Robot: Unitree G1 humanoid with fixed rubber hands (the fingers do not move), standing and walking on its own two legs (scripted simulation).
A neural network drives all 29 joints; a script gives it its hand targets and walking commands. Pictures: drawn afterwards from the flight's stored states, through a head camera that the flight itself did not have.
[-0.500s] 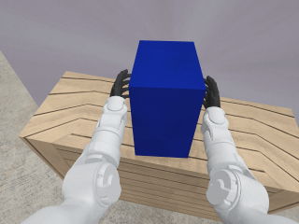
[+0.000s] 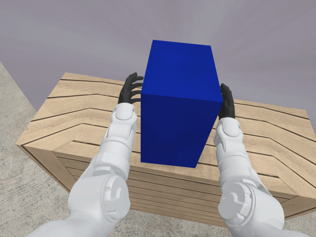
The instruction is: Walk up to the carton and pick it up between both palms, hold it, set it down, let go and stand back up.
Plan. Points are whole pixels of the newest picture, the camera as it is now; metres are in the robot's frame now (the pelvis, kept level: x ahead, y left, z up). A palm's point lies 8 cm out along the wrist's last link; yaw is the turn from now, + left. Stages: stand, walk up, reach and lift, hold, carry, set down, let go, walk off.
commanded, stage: set down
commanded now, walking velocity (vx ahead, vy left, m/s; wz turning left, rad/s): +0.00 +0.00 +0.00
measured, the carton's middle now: (174, 105) +0.46 -0.10 +0.03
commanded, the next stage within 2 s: none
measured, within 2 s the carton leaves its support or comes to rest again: rests again in 0.96 s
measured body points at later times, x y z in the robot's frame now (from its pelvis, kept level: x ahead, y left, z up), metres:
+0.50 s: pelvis +0.00 +0.00 +0.00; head +0.06 +0.01 +0.45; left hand +0.45 +0.04 +0.08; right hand +0.40 -0.22 +0.07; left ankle -0.05 +0.11 -0.75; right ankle +0.01 -0.12 -0.75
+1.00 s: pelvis +0.00 +0.00 +0.00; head +0.07 +0.01 +0.44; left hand +0.45 +0.04 +0.07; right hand +0.39 -0.22 +0.07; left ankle -0.05 +0.11 -0.75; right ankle +0.01 -0.12 -0.75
